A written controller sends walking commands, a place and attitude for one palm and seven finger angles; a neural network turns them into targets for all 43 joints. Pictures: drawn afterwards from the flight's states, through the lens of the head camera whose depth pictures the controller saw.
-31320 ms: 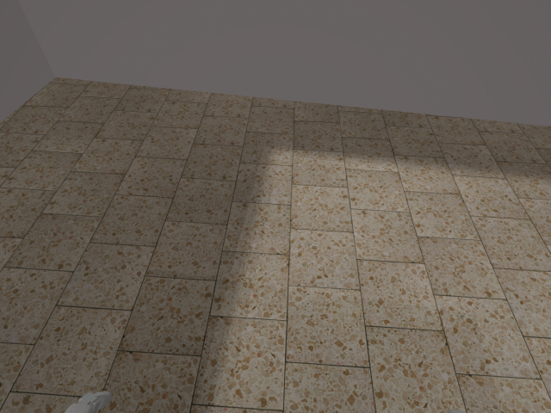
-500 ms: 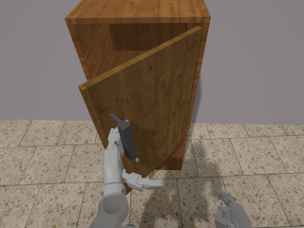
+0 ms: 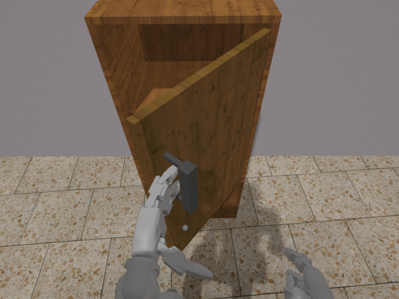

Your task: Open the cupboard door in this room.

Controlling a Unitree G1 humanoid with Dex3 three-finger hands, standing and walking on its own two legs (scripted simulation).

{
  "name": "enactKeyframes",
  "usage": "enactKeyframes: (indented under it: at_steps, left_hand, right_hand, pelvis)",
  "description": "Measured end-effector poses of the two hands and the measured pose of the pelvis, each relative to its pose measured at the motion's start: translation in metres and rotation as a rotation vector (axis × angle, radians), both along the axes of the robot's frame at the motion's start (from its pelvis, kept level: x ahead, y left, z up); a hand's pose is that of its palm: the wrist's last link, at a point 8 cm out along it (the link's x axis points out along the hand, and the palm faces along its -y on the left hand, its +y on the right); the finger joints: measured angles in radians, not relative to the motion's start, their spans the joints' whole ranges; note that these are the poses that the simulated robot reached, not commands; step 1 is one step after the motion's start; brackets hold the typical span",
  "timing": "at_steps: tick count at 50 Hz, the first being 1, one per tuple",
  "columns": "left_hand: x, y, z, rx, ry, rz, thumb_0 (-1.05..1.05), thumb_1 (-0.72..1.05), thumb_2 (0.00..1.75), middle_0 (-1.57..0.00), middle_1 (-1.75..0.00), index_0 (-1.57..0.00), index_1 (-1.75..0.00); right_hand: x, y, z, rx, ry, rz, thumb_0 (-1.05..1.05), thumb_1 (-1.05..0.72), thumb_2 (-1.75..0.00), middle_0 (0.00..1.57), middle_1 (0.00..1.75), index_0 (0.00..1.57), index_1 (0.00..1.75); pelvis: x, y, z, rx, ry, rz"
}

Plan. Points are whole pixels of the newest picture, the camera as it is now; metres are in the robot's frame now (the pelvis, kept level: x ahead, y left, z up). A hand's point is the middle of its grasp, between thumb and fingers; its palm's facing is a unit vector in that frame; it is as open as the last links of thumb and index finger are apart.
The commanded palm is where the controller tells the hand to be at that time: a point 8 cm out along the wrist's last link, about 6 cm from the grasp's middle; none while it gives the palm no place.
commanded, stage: slide the hand sideways off the handle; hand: left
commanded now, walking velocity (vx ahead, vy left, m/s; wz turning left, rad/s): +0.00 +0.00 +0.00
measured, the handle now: (180, 183) +0.32 +0.05 +0.09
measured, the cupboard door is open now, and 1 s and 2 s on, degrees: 51 50 50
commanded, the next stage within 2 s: draw the hand back to the body in 0.62 s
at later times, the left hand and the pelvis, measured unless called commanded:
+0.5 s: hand (152, 253) +0.19 +0.09 +0.08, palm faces +0.02 -1.00 +0.00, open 16.0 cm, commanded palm +0.15 +0.14 +0.08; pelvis +0.02 -0.01 -0.01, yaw +1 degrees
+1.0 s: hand (121, 251) +0.18 +0.13 +0.11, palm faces +0.02 -1.00 -0.06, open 16.3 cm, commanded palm +0.15 +0.18 +0.12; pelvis +0.01 -0.01 +0.00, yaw +1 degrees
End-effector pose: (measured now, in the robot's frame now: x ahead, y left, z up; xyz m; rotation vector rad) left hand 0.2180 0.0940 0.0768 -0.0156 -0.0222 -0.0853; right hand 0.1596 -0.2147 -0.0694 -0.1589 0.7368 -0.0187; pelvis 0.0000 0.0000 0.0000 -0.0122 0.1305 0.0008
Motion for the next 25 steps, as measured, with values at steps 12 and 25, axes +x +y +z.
enactKeyframes:
  at_steps: [12, 25]
  left_hand:
    - [-0.014, 0.014, 0.000, -0.006, 0.024, 0.020, -0.01, -0.50, 0.30, -0.21, -0.33, -0.22, -0.33]
    - [-0.050, 0.047, 0.003, 0.016, 0.050, 0.108, -0.01, -0.50, 0.30, -0.20, -0.32, -0.22, -0.33]
  right_hand:
    - [0.026, 0.008, 0.006, 0.011, -0.046, 0.026, 0.01, -0.90, -0.90, 0.20, 0.30, 0.20, 0.30]
    - [0.030, -0.010, 0.002, 0.003, -0.058, 0.013, 0.01, -0.90, -0.90, 0.20, 0.30, 0.20, 0.30]
  pelvis:
    - [0.011, -0.001, -0.002, 0.001, 0.022, -0.002]
    - [0.016, -0.013, -0.007, 0.006, 0.035, 0.008]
